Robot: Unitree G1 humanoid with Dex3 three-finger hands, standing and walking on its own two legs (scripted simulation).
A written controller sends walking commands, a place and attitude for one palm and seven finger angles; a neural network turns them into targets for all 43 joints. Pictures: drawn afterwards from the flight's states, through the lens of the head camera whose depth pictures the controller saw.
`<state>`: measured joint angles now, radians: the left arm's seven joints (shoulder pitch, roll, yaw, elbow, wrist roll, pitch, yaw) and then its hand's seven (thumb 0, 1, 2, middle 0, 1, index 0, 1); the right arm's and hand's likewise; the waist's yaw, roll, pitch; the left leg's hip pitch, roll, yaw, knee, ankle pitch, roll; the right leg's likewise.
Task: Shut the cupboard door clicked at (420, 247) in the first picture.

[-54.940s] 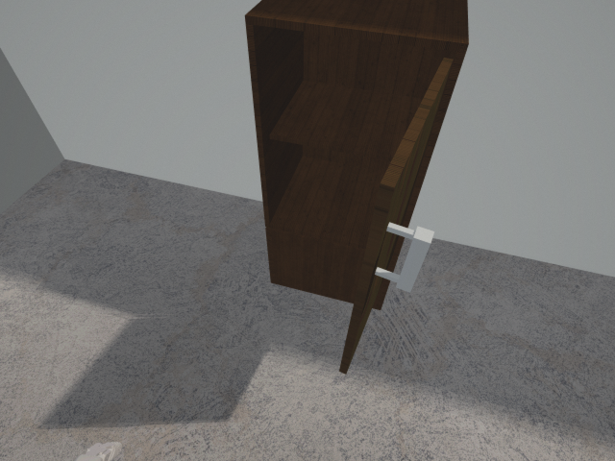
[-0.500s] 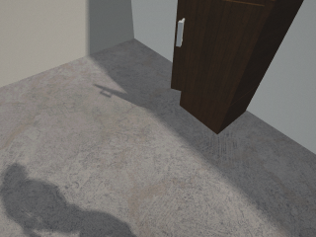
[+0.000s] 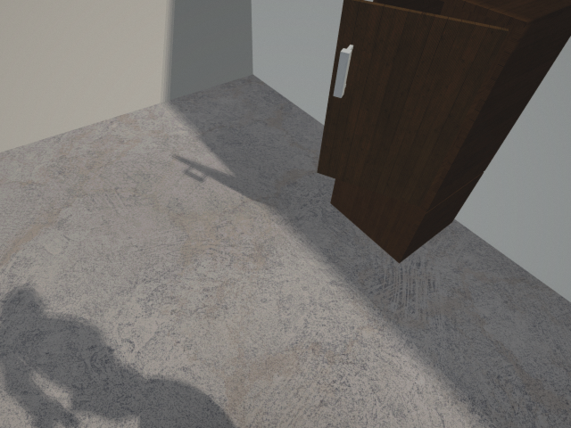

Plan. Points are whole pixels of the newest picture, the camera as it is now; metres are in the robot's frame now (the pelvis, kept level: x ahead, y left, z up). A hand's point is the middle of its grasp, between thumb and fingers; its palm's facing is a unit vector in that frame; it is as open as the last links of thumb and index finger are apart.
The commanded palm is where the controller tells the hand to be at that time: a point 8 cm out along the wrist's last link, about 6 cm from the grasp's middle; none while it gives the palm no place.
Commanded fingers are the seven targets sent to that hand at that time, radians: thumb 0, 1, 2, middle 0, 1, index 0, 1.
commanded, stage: walk to a spot facing it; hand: left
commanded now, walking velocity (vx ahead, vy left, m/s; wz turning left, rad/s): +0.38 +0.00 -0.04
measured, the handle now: (344, 71) +1.01 -0.11 +0.02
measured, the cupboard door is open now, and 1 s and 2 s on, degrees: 28 28 28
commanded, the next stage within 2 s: turn to face it in 0.32 s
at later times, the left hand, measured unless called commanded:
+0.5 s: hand (223, 330) +0.32 +0.13 -0.17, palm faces -0.04 -0.97 -0.22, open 7.3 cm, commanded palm none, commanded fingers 0.00 0.90 0.90 -0.20 -0.30 -0.20 -0.30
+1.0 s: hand (213, 297) +0.38 +0.16 -0.17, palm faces -0.13 -0.97 -0.20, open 7.4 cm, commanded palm none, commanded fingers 0.00 0.90 0.90 -0.20 -0.30 -0.20 -0.30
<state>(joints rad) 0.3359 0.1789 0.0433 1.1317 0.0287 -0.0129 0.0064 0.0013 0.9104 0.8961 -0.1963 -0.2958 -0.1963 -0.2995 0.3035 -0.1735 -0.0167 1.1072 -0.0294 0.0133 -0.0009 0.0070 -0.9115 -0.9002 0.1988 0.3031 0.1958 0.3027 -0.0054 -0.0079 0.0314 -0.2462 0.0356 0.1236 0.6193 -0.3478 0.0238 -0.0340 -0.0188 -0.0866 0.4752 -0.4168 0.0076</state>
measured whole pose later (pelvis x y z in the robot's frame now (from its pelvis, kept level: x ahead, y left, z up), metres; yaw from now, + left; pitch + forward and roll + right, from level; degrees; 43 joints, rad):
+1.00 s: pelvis +0.30 -0.02 +0.01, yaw -14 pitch +0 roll -2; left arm 0.23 0.21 0.09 0.97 0.03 0.05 -0.01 0.01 0.92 0.90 -0.20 -0.30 -0.20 -0.30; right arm 0.12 -0.16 0.00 0.89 -0.03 0.01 -0.03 0.00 -0.91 -0.90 0.20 0.30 0.20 0.30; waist 0.04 -0.02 0.08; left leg -0.28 0.05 0.07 0.54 -0.27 0.02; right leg -0.43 0.04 0.01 0.95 -0.46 0.03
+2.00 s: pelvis +0.47 -0.12 +0.02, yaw -21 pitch +1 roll +0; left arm 0.28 0.15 0.05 1.07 0.03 -0.04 0.02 0.00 0.93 0.90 -0.20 -0.30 -0.20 -0.30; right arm 0.26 -0.16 -0.04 1.05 -0.02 0.00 -0.01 0.01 -0.92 -0.90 0.20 0.30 0.20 0.30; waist -0.01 0.01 0.05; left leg -0.42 0.07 0.09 0.84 -0.38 -0.01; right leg -0.15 0.01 -0.12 0.38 -0.25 -0.05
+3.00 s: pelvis +0.47 -0.18 +0.02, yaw -22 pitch -1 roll +0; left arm 0.23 0.16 0.02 1.12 0.01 0.01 0.02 0.00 0.93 0.90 -0.20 -0.30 -0.20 -0.30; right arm 0.26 -0.13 0.00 1.13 -0.02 0.02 -0.03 0.01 -0.92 -0.90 0.20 0.30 0.20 0.30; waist 0.00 0.00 0.05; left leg -0.15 0.04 0.03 0.38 -0.21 -0.03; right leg -0.15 0.03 -0.04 0.39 -0.22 -0.04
